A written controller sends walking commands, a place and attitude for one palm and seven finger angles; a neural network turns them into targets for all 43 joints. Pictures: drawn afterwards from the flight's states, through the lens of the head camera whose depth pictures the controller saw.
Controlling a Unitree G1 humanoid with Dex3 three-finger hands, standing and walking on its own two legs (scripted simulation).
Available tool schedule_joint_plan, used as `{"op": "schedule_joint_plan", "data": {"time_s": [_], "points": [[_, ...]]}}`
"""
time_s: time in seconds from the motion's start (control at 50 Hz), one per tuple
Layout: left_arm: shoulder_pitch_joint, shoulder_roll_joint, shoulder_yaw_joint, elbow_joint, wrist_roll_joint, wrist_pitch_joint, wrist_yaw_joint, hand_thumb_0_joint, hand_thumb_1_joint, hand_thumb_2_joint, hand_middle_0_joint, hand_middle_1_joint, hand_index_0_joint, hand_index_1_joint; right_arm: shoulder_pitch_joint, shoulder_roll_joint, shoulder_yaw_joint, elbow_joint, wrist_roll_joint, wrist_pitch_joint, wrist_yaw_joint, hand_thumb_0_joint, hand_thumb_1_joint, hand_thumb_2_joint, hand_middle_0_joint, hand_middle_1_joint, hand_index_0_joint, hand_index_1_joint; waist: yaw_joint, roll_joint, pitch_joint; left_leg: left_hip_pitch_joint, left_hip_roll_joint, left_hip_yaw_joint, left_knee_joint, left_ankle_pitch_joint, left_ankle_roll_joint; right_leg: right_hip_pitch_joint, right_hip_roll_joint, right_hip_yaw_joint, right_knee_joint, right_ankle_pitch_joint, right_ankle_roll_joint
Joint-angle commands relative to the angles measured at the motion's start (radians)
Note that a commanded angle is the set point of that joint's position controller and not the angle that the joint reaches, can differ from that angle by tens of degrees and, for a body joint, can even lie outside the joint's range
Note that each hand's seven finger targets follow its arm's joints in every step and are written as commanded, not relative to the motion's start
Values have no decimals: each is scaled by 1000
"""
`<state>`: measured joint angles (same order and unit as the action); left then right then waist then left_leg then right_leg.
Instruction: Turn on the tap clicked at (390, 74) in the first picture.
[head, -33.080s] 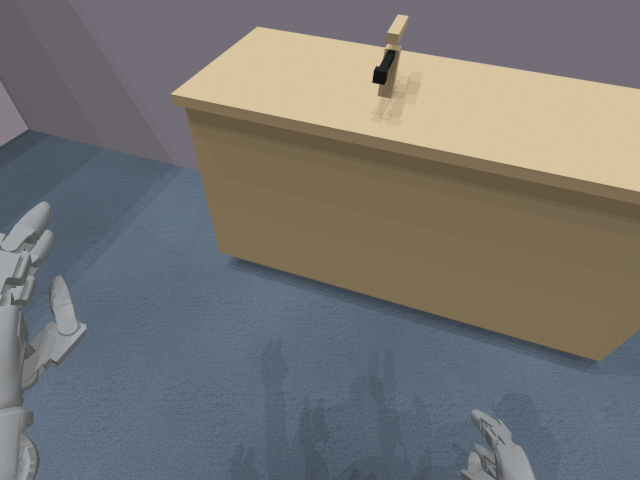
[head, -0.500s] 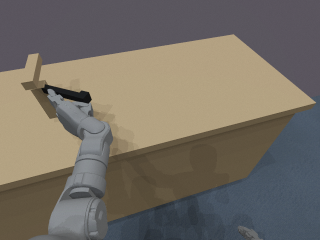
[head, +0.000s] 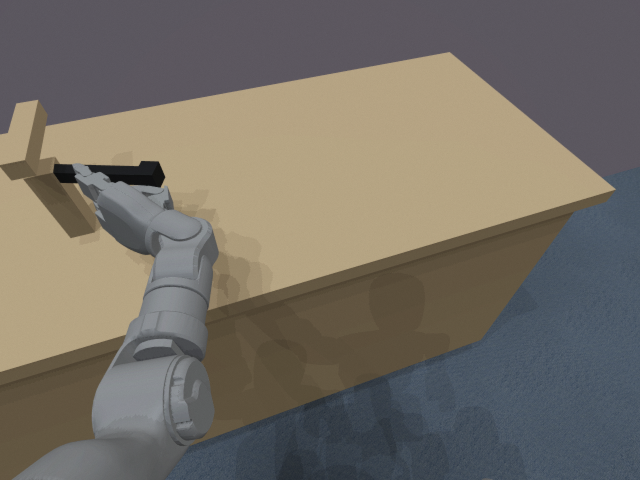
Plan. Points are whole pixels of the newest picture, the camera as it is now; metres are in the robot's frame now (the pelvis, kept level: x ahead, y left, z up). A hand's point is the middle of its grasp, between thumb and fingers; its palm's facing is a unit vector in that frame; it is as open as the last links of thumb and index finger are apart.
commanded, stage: push the lever round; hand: left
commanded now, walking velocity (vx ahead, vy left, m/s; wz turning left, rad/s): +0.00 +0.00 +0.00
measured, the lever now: (150, 175) +0.49 +0.23 +0.12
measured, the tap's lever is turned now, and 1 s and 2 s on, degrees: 68 82 82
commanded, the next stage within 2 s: lift the hand up off the lever in 0.24 s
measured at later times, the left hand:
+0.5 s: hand (169, 174) +0.49 +0.20 +0.12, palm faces +0.82 -0.57 -0.12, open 7.9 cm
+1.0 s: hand (166, 175) +0.47 +0.19 +0.14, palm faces +0.80 -0.59 -0.11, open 7.9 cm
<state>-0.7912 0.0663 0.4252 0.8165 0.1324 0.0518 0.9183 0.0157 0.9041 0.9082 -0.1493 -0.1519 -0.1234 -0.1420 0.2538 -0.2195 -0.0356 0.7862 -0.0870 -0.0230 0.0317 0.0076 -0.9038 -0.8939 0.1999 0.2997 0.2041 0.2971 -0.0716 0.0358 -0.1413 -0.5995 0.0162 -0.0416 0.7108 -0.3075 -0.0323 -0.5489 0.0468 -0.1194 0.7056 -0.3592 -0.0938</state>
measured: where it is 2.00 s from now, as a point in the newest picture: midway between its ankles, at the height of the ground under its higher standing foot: outside the picture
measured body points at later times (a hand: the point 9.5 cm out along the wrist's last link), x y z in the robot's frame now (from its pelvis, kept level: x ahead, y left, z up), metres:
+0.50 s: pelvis +0.01 +0.01 +0.00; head +0.06 +0.00 +0.45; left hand +0.45 +0.23 +0.13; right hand +0.04 -0.25 -0.14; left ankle +0.02 +0.14 -0.71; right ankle -0.01 -0.05 -0.71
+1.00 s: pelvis +0.02 +0.01 +0.01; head +0.04 +0.00 +0.46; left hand +0.42 +0.22 +0.15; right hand +0.12 -0.23 -0.12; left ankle +0.02 +0.14 -0.71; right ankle -0.01 -0.05 -0.71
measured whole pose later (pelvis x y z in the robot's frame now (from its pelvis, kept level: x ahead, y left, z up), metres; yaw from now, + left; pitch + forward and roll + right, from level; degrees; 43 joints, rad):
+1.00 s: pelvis +0.02 +0.01 +0.01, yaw +0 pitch +10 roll +0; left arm -0.80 0.02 0.39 0.75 0.11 0.13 0.91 0.02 0.90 0.90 -0.15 -0.15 -0.15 -0.15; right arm 0.23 -0.21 -0.04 0.79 -0.09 -0.04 0.06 0.01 -0.90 -0.89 0.20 0.30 0.20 0.30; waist -0.05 0.04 -0.14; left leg -0.52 0.01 -0.03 0.67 -0.31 -0.02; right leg -0.47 0.04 -0.10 0.65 -0.36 -0.08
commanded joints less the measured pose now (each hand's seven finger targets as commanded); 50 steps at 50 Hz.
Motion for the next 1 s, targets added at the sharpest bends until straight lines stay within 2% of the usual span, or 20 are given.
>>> {"op": "schedule_joint_plan", "data": {"time_s": [0.0, 0.06, 0.12, 0.14, 0.28, 0.32, 0.48, 0.5, 0.54, 0.6, 0.64, 0.68, 0.7, 0.76, 0.8, 0.84, 0.88, 0.92, 0.96, 0.98], "points": [[-496, 236, -8, -163, 35, -49, -5, 0, 900, 900, -150, -150, -150, -150, 1, -126, -43, -101, 4, -32, -11, 0, -900, -900, 200, 300, 200, 300, -12, -87, -303, 89, -34, 31, -30, 160, 55, 207, -75, 110, -129, 360, 107], [-515, 232, -18, -126, 36, -57, -8, 0, 900, 900, -150, -150, -150, -150, 15, -124, -42, -100, 3, -34, -9, 0, -900, -900, 200, 300, 200, 300, -26, -88, -305, 81, -34, 35, -29, 138, 57, 194, -75, 113, -133, 332, 111], [-548, 250, -11, -116, 46, -68, -7, 0, 900, 900, -150, -150, -150, -150, 31, -125, -43, -97, 2, -30, -6, 0, -900, -900, 200, 300, 200, 300, -25, -31, -327, 99, -32, 35, -30, 158, 56, 186, -69, 107, -121, 328, 102], [-540, 219, -27, -107, 41, -70, -7, 0, 900, 900, -150, -150, -150, -150, 38, -123, -44, -101, -1, -33, -3, 0, -900, -900, 200, 300, 200, 300, -29, -52, -331, 100, -33, 34, -27, 161, 58, 182, -65, 104, -120, 335, 104], [-624, 236, -24, -31, 46, -94, -2, 0, 900, 900, -150, -150, -150, -150, 71, -132, -46, -81, -7, -34, 7, 0, -900, -900, 200, 300, 200, 300, -58, -58, -322, 89, -31, 33, -17, 142, 62, 138, -58, 102, -121, 295, 104], [-620, 279, 14, -10, 52, -96, 2, 0, 900, 900, -150, -150, -150, -150, 87, -136, -47, -79, -10, -29, 8, 0, -900, -900, 200, 300, 200, 300, -50, -43, -344, 86, -31, 32, -15, 163, 62, 149, -58, 99, -109, 319, 103], [-535, 255, 11, -109, 34, -86, -11, 0, 900, 900, -150, -150, -150, -150, 104, -135, -51, -103, -8, -17, 22, 0, -900, -900, 200, 300, 200, 300, -27, -35, -399, 140, -24, 41, -24, 270, 57, 232, -50, 86, -102, 456, 102], [-502, 282, 41, -116, 35, -82, -11, 0, 900, 900, -150, -150, -150, -150, 102, -140, -56, -103, -6, -16, 21, 0, -900, -900, 200, 300, 200, 300, -12, -40, -397, 147, -22, 36, -27, 289, 57, 244, -48, 81, -100, 467, 98], [-514, 219, -15, -160, 27, -75, -16, 0, 900, 900, -150, -150, -150, -150, 91, -134, -53, -105, -4, -20, 25, 0, -900, -900, 200, 300, 200, 300, -24, -35, -376, 169, -21, 40, -34, 295, 55, 233, -43, 77, -108, 457, 96], [-502, 219, -12, -194, 29, -60, -11, 0, 900, 900, -150, -150, -150, -150, 73, -135, -57, -99, -2, -25, 26, 0, -900, -900, 200, 300, 200, 300, -12, -10, -345, 193, -18, 36, -47, 301, 52, 219, -38, 69, -117, 414, 84], [-525, 188, -44, -204, 29, -50, -7, 0, 900, 900, -150, -150, -150, -150, 64, -129, -53, -93, -4, -31, 29, 0, -900, -900, 200, 300, 200, 300, -23, -16, -321, 199, -17, 36, -50, 288, 51, 201, -35, 65, -123, 385, 84], [-510, 199, -33, -231, 29, -44, -3, 0, 900, 900, -150, -150, -150, -150, 59, -129, -56, -95, -5, -34, 28, 0, -900, -900, 200, 300, 200, 300, -15, -29, -345, 208, -17, 38, -54, 299, 50, 226, -38, 68, -124, 404, 84], [-505, 206, -25, -264, 31, -44, -3, 0, 900, 900, -150, -150, -150, -150, 50, -130, -58, -95, -5, -35, 26, 0, -900, -900, 200, 300, 200, 300, -3, 4, -360, 233, -16, 34, -52, 331, 47, 227, -36, 65, -118, 414, 77], [-480, 138, -81, -273, 28, -22, -7, 0, 900, 900, -150, -150, -150, -150, 33, -122, -54, -96, -3, -38, 30, 0, -900, -900, 200, 300, 200, 300, -9, -22, -334, 245, -14, 38, -55, 346, 43, 221, -36, 58, -120, 422, 78], [-435, 168, -46, -253, 21, 0, -8, 0, 900, 900, -150, -150, -150, -150, 20, -127, -56, -95, 1, -35, 23, 0, -900, -900, 200, 300, 200, 300, 5, -38, -314, 235, -13, 33, -65, 338, 41, 231, -37, 57, -127, 409, 75], [-488, 105, -108, -286, 18, 10, -12, 0, 900, 900, -150, -150, -150, -150, 4, -118, -51, -97, 4, -37, 23, 0, -900, -900, 200, 300, 200, 300, -8, -29, -304, 254, -13, 34, -71, 331, 38, 214, -38, 56, -132, 393, 74], [-497, 90, -120, -271, 16, 24, -7, 0, 900, 900, -150, -150, -150, -150, -7, -117, -48, -92, 3, -42, 22, 0, -900, -900, 200, 300, 200, 300, -12, -42, -282, 256, -12, 32, -74, 314, 38, 198, -37, 55, -142, 366, 74], [-517, 102, -109, -287, 17, 26, -1, 0, 900, 900, -150, -150, -150, -150, -19, -113, -47, -91, 3, -45, 19, 0, -900, -900, 200, 300, 200, 300, -1, -23, -293, 262, -15, 29, -79, 312, 35, 198, -38, 57, -140, 352, 71], [-501, 132, -79, -283, 19, 33, 5, 0, 900, 900, -150, -150, -150, -150, -18, -113, -47, -94, 2, -43, 15, 0, -900, -900, 200, 300, 200, 300, 8, -60, -325, 248, -18, 35, -76, 317, 36, 238, -43, 62, -138, 389, 77], [-508, 119, -93, -295, 21, 38, 5, 0, 900, 900, -150, -150, -150, -150, -29, -110, -44, -97, 2, -42, 14, 0, -900, -900, 200, 300, 200, 300, 7, -35, -324, 251, -19, 40, -75, 324, 35, 239, -47, 66, -138, 407, 77]]}}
